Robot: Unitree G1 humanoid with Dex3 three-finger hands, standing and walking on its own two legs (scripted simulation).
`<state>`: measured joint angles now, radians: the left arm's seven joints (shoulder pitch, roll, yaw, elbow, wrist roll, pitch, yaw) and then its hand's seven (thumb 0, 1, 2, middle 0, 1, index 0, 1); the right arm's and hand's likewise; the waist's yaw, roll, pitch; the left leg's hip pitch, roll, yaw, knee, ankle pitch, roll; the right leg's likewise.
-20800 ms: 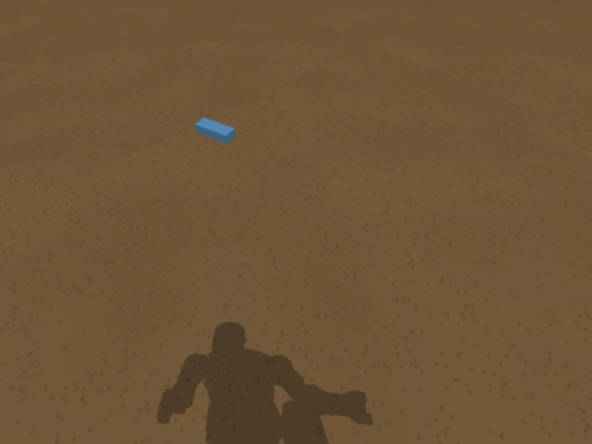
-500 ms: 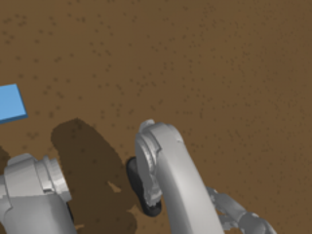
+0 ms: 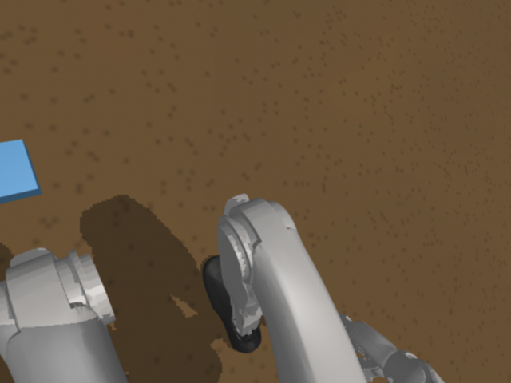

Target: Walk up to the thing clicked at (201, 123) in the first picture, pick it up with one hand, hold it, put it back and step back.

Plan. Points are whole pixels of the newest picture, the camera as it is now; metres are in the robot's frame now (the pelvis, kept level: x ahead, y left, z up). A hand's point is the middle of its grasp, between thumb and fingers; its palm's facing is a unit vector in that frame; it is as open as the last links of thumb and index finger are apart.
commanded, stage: close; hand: left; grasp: from above
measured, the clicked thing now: out of the picture +0.43 +0.32 -0.28
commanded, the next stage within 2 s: settle in 1.32 s
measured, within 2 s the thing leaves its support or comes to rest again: leaves its support in 1.70 s
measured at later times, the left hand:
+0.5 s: hand out of the picture +0.41 +0.32 -0.25, palm faces -0.50 -0.17 -0.85, open 12.1 cm
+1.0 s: hand out of the picture +0.42 +0.32 -0.25, palm faces -0.43 -0.17 -0.89, open 11.3 cm
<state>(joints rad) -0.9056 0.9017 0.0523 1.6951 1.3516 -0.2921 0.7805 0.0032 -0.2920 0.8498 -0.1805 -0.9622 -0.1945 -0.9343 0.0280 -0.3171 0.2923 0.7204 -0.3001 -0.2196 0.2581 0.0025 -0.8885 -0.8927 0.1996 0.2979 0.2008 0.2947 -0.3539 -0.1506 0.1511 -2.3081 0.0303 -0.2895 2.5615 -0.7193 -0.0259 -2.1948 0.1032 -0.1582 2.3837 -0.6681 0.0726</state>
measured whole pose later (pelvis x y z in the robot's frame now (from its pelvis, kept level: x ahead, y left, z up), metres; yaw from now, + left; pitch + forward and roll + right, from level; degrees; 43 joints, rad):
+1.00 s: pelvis +0.00 +0.00 +0.00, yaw +0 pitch +27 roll -14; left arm -0.97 0.95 0.12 1.73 1.25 -0.21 0.67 0.00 -0.10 0.63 -0.39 -0.79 -0.45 -0.76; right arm 0.06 -0.36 0.28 0.69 -0.27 -0.25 0.25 0.00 -0.89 -0.89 0.20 0.30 0.20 0.29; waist -0.37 -0.15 0.15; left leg -2.33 0.03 -0.28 2.55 -0.72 -0.02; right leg -2.21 0.10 -0.15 2.37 -0.67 0.07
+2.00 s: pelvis +0.01 +0.00 +0.01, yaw +3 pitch +31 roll -12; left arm -0.86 0.79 0.05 1.41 1.19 -0.15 0.43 -0.02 -0.08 0.57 -0.49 -0.74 -0.59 -0.67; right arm 0.13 -0.32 0.15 0.71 -0.19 -0.17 0.28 0.00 -0.91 -0.90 0.20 0.30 0.20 0.29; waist -0.27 -0.01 0.00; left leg -2.34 0.02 -0.23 2.49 -0.71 -0.02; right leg -2.23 0.07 -0.12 2.35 -0.69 0.06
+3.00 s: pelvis +0.00 -0.01 +0.14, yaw +10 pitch +32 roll -6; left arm -0.56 0.62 -0.02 0.81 1.05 -0.15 0.08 -0.03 -0.12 0.60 -0.54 -0.70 -0.63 -0.64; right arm 0.16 -0.28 -0.01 0.63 -0.01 0.05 0.05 0.01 -0.91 -0.90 0.20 0.30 0.20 0.29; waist -0.11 0.04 -0.18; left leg -1.98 0.02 -0.10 2.04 -0.63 0.00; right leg -1.90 0.02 -0.03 1.98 -0.65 0.05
